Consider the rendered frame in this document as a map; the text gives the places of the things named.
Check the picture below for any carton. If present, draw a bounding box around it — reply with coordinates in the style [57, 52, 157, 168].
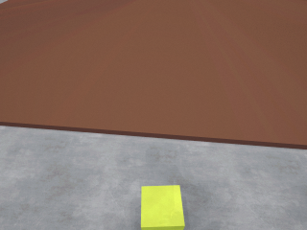
[141, 185, 185, 230]

